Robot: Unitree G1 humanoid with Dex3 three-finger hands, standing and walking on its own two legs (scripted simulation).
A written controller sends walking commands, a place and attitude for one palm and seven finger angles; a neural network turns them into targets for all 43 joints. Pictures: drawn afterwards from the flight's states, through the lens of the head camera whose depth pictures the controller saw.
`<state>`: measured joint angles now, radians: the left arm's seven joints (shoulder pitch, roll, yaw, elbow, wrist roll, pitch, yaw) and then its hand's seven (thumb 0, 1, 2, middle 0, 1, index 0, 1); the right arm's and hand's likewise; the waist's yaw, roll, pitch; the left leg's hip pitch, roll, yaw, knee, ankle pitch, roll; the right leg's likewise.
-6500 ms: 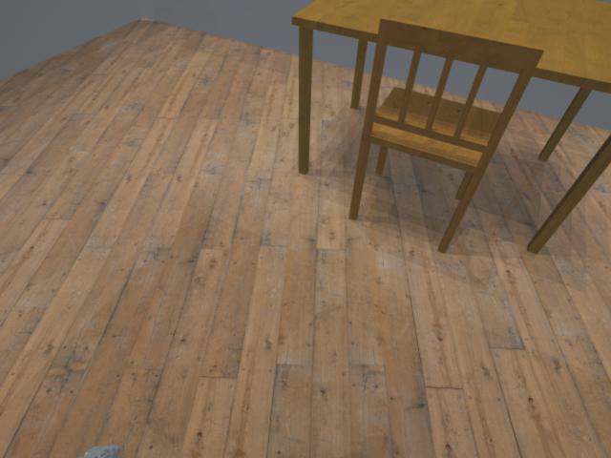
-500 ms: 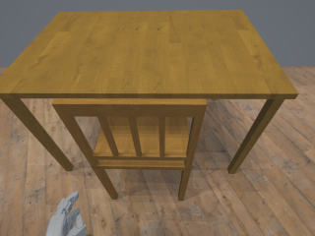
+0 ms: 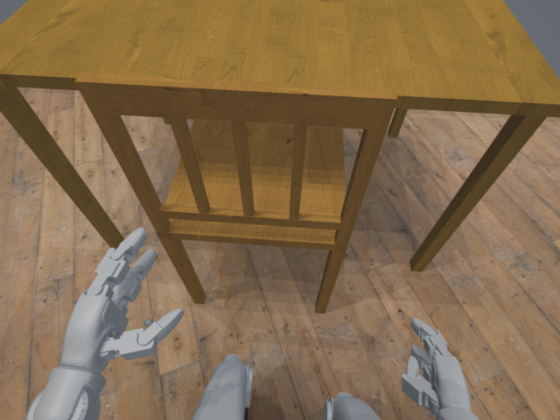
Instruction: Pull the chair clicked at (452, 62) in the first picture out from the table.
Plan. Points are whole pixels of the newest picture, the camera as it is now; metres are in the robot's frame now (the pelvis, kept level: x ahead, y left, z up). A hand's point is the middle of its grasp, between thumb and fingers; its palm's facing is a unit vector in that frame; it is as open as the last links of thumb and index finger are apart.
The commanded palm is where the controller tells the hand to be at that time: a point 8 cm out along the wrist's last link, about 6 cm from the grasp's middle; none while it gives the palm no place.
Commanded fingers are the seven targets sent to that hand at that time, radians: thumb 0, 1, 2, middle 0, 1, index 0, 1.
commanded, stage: raise the hand toward the chair's back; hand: left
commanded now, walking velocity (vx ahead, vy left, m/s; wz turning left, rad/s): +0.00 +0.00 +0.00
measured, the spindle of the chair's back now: (244, 173) +0.51 +0.12 +0.01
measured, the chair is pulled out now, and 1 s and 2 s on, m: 0.00 0.00 0.00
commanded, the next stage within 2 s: aim the fingers beside a spindle in 1.44 s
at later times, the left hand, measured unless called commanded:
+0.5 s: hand (121, 305) +0.24 +0.22 +0.06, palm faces +0.01 -1.00 -0.04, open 15.5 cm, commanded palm +0.22 +0.28 +0.07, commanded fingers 0.00 -0.48 0.31 -0.06 -0.08 -0.06 -0.08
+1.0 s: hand (102, 289) +0.25 +0.25 +0.07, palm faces +0.01 -1.00 -0.07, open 16.9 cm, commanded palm +0.23 +0.30 +0.08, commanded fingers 0.00 -0.50 0.30 -0.06 -0.08 -0.06 -0.08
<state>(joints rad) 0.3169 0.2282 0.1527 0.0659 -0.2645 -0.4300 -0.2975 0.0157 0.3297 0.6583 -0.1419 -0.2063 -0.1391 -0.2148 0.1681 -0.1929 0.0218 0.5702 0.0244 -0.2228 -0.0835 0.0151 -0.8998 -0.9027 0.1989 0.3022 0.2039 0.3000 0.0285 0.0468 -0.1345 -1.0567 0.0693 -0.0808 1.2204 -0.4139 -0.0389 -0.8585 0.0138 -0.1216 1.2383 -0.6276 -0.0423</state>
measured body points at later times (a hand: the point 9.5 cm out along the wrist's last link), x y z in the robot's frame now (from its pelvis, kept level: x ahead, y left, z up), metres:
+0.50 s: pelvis +0.01 +0.04 +0.02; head +0.07 +0.05 +0.46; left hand +0.23 +0.28 +0.06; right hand +0.19 -0.21 -0.05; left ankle +0.10 +0.15 -0.63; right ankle +0.00 -0.10 -0.63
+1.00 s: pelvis +0.01 +0.04 +0.03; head +0.07 +0.06 +0.47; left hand +0.25 +0.30 +0.08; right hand +0.18 -0.20 -0.05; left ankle +0.10 +0.15 -0.63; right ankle +0.00 -0.10 -0.63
